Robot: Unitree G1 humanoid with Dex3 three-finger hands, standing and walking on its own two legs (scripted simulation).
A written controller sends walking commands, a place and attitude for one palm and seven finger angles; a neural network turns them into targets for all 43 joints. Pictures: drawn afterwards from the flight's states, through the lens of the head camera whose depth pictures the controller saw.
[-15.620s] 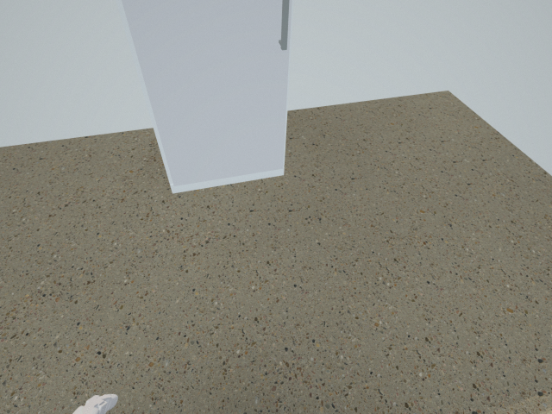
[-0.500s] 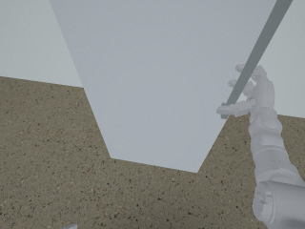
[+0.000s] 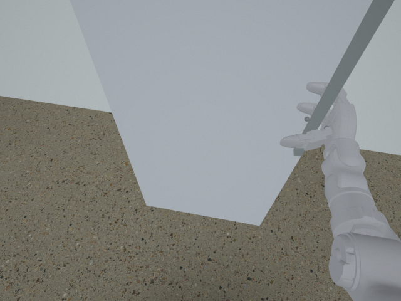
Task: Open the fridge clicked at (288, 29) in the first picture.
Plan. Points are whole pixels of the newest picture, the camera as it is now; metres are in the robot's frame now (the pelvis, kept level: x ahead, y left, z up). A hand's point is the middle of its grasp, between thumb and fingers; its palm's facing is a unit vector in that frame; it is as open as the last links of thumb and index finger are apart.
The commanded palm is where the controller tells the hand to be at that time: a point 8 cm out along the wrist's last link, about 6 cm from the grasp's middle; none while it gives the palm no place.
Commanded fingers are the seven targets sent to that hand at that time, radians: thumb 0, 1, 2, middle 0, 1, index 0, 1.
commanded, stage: slide the fingers in behind the handle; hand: right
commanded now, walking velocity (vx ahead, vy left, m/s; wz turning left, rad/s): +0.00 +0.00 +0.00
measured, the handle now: (328, 89) +0.51 -0.17 +0.17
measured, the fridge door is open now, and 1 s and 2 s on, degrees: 0 0 0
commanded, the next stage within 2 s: grip the handle and tug to test in 0.18 s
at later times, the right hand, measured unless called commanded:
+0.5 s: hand (308, 120) +0.46 -0.14 +0.13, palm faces +0.02 +1.00 +0.00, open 12.8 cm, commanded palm +0.43 -0.19 +0.13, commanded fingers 0.00 -0.06 -0.54 0.36 1.28 0.36 1.28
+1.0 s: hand (309, 121) +0.46 -0.14 +0.13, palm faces +0.04 +1.00 +0.00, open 5.3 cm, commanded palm +0.44 -0.19 +0.13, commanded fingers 0.00 -0.90 -0.90 0.45 1.40 0.45 1.40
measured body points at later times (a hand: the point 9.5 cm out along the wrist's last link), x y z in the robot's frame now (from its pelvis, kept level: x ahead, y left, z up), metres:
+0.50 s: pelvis +0.00 +0.00 +0.00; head +0.05 +0.00 +0.45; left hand +0.06 +0.26 -0.12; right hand +0.46 -0.19 +0.13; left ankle -0.03 +0.10 -0.71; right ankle +0.05 -0.13 -0.71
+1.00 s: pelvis +0.00 -0.01 +0.00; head +0.04 +0.00 +0.45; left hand +0.05 +0.26 -0.12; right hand +0.45 -0.19 +0.13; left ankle -0.03 +0.10 -0.71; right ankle +0.05 -0.13 -0.71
